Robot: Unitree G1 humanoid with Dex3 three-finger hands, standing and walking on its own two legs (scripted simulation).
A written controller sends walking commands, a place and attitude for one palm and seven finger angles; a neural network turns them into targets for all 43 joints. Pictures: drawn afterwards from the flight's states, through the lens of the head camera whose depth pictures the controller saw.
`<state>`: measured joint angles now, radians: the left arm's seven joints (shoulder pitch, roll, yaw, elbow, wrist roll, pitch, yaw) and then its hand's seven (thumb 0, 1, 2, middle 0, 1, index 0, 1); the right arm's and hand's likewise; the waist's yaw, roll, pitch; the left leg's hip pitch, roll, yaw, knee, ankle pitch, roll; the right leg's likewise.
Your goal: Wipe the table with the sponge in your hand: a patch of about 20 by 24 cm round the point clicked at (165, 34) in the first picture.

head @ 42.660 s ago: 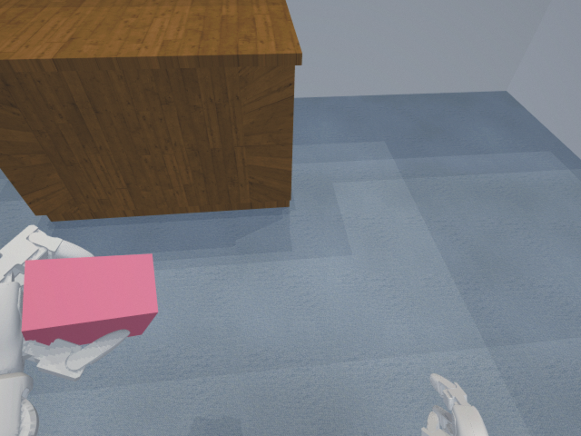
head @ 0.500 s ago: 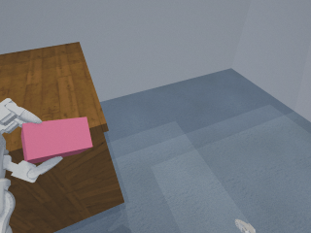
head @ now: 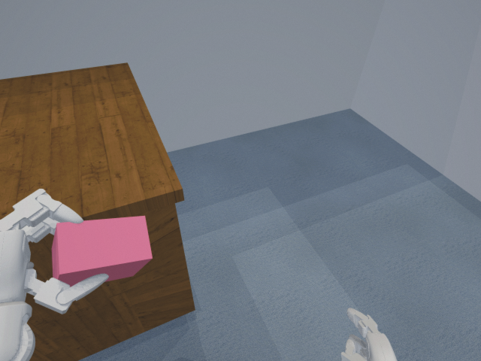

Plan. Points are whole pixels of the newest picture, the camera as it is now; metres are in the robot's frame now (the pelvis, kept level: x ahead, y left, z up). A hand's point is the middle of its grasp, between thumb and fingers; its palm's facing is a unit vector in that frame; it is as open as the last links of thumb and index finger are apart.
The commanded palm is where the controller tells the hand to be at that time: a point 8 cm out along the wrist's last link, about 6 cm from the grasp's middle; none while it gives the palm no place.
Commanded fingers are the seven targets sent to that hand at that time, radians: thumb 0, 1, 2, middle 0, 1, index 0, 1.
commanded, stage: bring the hand home and regain balance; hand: left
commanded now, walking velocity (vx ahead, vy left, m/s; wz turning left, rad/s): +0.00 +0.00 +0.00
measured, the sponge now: (112, 251) +0.23 +0.21 +0.12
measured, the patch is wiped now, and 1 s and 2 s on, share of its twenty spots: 0.90 0.90 0.90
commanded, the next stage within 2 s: come to a stop and stand still in 0.52 s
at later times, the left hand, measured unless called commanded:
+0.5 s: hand (63, 230) +0.24 +0.27 +0.15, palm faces +0.41 -0.84 -0.36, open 10.1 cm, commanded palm +0.18 +0.30 +0.18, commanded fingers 0.00 0.10 1.30 -1.20 -1.60 -1.20 -1.60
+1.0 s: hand (91, 231) +0.25 +0.24 +0.14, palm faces +0.21 -0.88 -0.42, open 10.1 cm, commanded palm +0.19 +0.30 +0.18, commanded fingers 0.00 0.10 1.30 -1.20 -1.60 -1.20 -1.60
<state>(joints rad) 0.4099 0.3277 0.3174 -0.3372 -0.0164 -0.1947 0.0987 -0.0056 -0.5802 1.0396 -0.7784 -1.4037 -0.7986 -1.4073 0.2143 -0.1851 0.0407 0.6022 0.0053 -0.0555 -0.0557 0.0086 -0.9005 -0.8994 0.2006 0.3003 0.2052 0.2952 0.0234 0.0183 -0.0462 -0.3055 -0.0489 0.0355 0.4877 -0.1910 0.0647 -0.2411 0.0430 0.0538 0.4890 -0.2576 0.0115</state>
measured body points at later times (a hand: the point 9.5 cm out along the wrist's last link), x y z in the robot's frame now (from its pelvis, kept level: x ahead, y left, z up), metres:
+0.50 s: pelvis +0.03 +0.02 +0.00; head +0.03 +0.04 +0.45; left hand +0.21 +0.31 +0.17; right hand +0.21 -0.20 -0.07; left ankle +0.07 +0.06 -0.74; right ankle +0.00 -0.11 -0.74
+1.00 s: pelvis +0.02 +0.02 +0.00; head +0.06 +0.04 +0.45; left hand +0.23 +0.29 +0.16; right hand +0.18 -0.20 -0.08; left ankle +0.07 +0.06 -0.74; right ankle +0.00 -0.11 -0.74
